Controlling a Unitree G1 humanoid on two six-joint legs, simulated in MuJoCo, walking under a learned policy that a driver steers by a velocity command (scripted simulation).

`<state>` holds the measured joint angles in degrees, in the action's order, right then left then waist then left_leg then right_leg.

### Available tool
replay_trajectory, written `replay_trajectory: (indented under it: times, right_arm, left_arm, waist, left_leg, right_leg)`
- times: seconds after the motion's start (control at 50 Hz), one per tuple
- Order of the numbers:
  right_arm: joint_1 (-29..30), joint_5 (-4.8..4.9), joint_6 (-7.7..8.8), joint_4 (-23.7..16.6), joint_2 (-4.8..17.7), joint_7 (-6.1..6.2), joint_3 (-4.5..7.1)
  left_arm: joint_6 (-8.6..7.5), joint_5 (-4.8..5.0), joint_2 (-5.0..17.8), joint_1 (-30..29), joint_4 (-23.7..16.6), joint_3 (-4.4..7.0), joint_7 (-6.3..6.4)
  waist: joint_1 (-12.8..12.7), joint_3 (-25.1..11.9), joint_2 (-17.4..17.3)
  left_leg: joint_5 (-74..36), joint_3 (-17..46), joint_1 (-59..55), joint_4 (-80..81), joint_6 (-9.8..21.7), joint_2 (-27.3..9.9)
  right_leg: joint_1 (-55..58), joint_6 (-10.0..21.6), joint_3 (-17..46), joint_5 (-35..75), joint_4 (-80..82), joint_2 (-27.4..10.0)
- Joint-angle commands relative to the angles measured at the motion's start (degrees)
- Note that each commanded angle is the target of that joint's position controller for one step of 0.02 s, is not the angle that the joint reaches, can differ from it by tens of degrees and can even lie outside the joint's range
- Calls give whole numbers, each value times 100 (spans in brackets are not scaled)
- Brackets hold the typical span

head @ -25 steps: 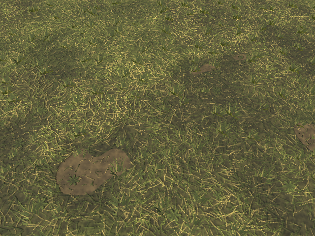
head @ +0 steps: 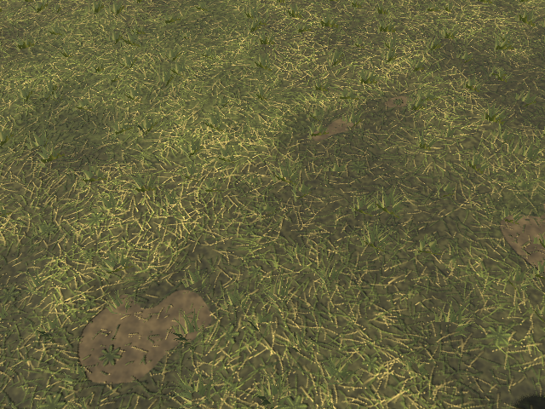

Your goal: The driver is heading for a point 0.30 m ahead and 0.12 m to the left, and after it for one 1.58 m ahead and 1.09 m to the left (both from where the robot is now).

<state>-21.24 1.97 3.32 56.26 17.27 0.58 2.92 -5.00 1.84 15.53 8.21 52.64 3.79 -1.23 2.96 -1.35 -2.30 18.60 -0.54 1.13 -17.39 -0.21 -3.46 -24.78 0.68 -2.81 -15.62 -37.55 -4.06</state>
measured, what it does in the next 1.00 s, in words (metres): walks ahead, turning left: right foot, then left foot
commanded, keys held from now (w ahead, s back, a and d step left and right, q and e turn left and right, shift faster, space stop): w+shift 0.02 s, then w+q+shift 0.22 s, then q+shift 0.76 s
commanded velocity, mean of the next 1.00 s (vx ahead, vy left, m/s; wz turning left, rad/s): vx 0.39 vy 0.00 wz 0.74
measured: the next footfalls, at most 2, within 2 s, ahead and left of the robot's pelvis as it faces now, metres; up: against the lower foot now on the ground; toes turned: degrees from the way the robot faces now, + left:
right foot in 0.06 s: +0.11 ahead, -0.15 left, +0.00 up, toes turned -4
left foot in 0.48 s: +0.47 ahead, +0.05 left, +0.00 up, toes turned +18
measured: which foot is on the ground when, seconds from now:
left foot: down 0.00-0.06, up 0.08-0.46, down 0.48-0.96, up 0.98-1.00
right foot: up 0.00-0.04, down 0.06-0.48, up 0.50-0.94, down 0.96-1.00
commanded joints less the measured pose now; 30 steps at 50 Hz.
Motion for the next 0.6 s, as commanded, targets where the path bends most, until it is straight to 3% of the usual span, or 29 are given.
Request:
replay_trajectory:
  times: [0.02, 0.04, 0.06, 0.08, 0.1, 0.12, 0.14, 0.16, 0.18, 0.2, 0.26, 0.3, 0.32, 0.36, 0.38, 0.42, 0.44, 0.46, 0.48, 0.5, 0.52, 0.54, 0.56, 0.58, 0.6]
  right_arm:
    - [600, 37, 96, -436, 879, -33, 176]
    - [652, -21, 116, -472, 664, -62, 90]
    - [923, -157, 145, -639, 239, -102, -49]
    - [823, -130, 269, -1048, -470, -69, -221]
    - [955, 216, 359, -1162, -16, -45, -125]
    - [1183, 310, 395, -1294, 246, -61, -69]
    - [1107, 202, 374, -1282, 275, -67, -63]
    - [971, 92, 318, -1230, 269, -78, -22]
    - [836, 83, 213, -1190, 229, -129, 10]
    - [681, 125, 101, -1136, 143, -190, 21]
    - [888, 113, -89, -1235, 31, -243, 61]
    - [1365, 7, -71, -1543, -38, -262, 66]
    - [1539, -40, -48, -1662, -102, -307, 52]
    - [1944, -98, -24, -1862, -261, -449, 26]
    - [1930, -105, -20, -1927, -221, -513, 64]
    - [1294, -49, -71, -1903, 68, -574, 212]
    - [624, -28, -133, -1784, 358, -563, 334]
    - [-369, -36, -211, -1560, 855, -478, 538]
    - [-886, -26, -263, -1357, 1006, -289, 622]
    - [-390, -193, -269, -1374, 1148, -170, 570]
    - [93, -579, -85, -1826, 1382, -206, 493]
    - [377, -453, -69, -2119, 1212, -268, 548]
    - [752, -213, -31, -2199, 974, -269, 496]
    - [1101, -53, -18, -2248, 769, -250, 422]
    - [1290, -56, -32, -2343, 733, -224, 414]
  left_arm:
    - [-40, 33, 365, 362, -67, 77, -9]
    - [-30, 68, 603, 1138, 132, 206, 44]
    - [-56, 52, 1108, 2319, 385, 403, 113]
    - [-136, -146, 1594, 2708, 317, 397, 88]
    - [-272, -240, 1104, 2219, 169, 252, 17]
    - [-335, -158, 803, 1697, 68, 132, 7]
    - [-348, -135, 540, 1367, 43, 29, -12]
    - [-331, -177, 407, 1080, 32, -28, -36]
    - [-311, -252, 209, 896, 51, -95, -43]
    - [-307, -291, 150, 882, 79, -118, -23]
    - [-302, -368, 192, 904, 131, -130, 79]
    - [-260, -406, 277, 683, 32, -145, 249]
    - [-227, -397, 359, 657, -20, -141, 345]
    - [-172, -305, 645, 987, -72, -83, 524]
    - [-126, -245, 843, 1134, -97, -37, 598]
    - [42, -135, 1175, 1076, -252, 89, 717]
    - [123, -99, 1303, 833, -397, 167, 725]
    - [142, -86, 1306, 498, -568, 212, 649]
    - [89, -1, 997, 242, -673, 175, 471]
    - [-47, -315, -105, 280, -976, -88, 262]
    - [-205, -232, -72, 1542, -1156, -153, 168]
    - [-272, -203, 614, 1126, -1256, -45, 149]
    - [-265, -144, 721, 662, -1473, 5, 166]
    - [-175, -200, 774, 574, -1448, 38, 223]
    - [-67, -241, 836, 533, -1482, 69, 263]
  waist:
    - [-661, 503, -442]
    - [-1097, 256, -240]
    - [-1717, -217, 703]
    - [-1442, -775, 2222]
    - [-1290, -612, 1546]
    - [-1083, 37, 1227]
    - [-885, 202, 1003]
    - [-654, 329, 903]
    - [-469, 484, 948]
    - [-374, 510, 1020]
    - [-320, 896, 569]
    - [-238, 1214, 534]
    - [-225, 1206, 480]
    - [-376, 1000, 348]
    - [-343, 803, 424]
    - [45, 281, 896]
    - [432, -54, 1063]
    - [932, -519, 998]
    - [1151, -552, 267]
    - [383, -137, -1572]
    - [-369, -1801, -1307]
    - [-28, -2054, -215]
    - [-268, -979, 467]
    - [-509, -630, 1019]
    - [-612, -391, 949]
  left_leg:
    - [724, 621, 1802, 506, 983, -980]
    - [-188, 510, 2329, -387, 858, -815]
    - [-717, 27, 3307, -2760, 508, -308]
    - [1160, 290, 4641, -5073, 380, 429]
    - [757, 1016, 5360, -6122, 521, 381]
    - [211, 1090, 5930, -6372, 671, 47]
    - [-375, 1017, 5791, -6255, 678, -209]
    - [-793, 1019, 5478, -5979, 630, -405]
    - [-1103, 998, 5156, -5798, 598, -536]
    - [-1266, 936, 4895, -5749, 557, -595]
    - [-1844, 711, 4832, -5393, 421, -433]
    - [-2317, 172, 4434, -4411, 298, -162]
    - [-2575, -198, 4093, -3791, 279, -81]
    - [-2914, -797, 3389, -2732, 317, 189]
    - [-2839, -1012, 3092, -2472, 355, 407]
    - [-2316, -1134, 2398, -2301, 504, 756]
    - [-1997, -1018, 1734, -2308, 668, 829]
    - [-1944, -677, 625, -2151, 907, 825]
    - [-2819, -198, -280, -1121, 1127, 615]
    - [-5604, 1186, -932, -1637, 1478, 40]
    - [-5143, 4089, -1812, -1024, 2915, -1324]
    - [-3223, 4404, -1550, -322, 2885, -1320]
    - [-1913, 3998, -639, 69, 2593, -1012]
    - [-1217, 3728, 116, 272, 2250, -803]
    - [-1406, 3496, 790, 336, 2117, -631]
  right_leg:
    - [1551, 7, -482, 289, 411, 345]
    - [2626, 133, -381, 174, 528, 429]
    - [3926, 413, 775, -675, 990, -341]
    - [4540, 969, 3629, -2802, 1977, -1678]
    - [4045, 1228, 4892, -3996, 2712, -2111]
    - [3685, 1041, 4135, -3517, 2662, -2092]
    - [3303, 835, 3228, -2564, 2614, -1878]
    - [2843, 656, 2447, -1823, 2675, -1618]
    - [2432, 422, 1685, -1153, 2725, -1352]
    - [2173, 281, 1156, -648, 2784, -1238]
    - [1721, 132, -66, 912, 3040, -908]
    - [1246, -8, -806, 2627, 3070, -623]
    - [1143, -116, -1098, 3181, 2994, -517]
    - [1352, -237, -1376, 4295, 2603, -500]
    - [1665, -250, -1405, 5231, 2200, -577]
    - [2247, -251, -1370, 6862, 1229, -804]
    - [2272, -207, -1280, 7321, 464, -927]
    - [2016, -163, -1086, 6905, -729, -928]
    - [1434, -295, -1080, 3888, -2585, -348]
    - [-528, -398, -656, -2120, -4814, 829]
    - [-1387, -439, 925, -2280, -6014, 1121]
    - [-1403, -248, 1382, -1820, -5741, 892]
    - [-1723, -181, 1309, -1432, -5042, 728]
    - [-1548, -230, 1290, -1099, -4497, 446]
    - [-1273, -292, 1291, -946, -4035, 360]
Velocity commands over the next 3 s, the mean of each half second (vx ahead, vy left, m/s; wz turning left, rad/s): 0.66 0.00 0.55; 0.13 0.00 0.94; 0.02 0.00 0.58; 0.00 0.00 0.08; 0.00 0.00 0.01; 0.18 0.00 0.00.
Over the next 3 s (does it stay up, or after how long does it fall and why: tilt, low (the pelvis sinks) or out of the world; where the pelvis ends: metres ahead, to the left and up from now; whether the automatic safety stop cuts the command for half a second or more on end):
stays up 0.47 0.03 0.00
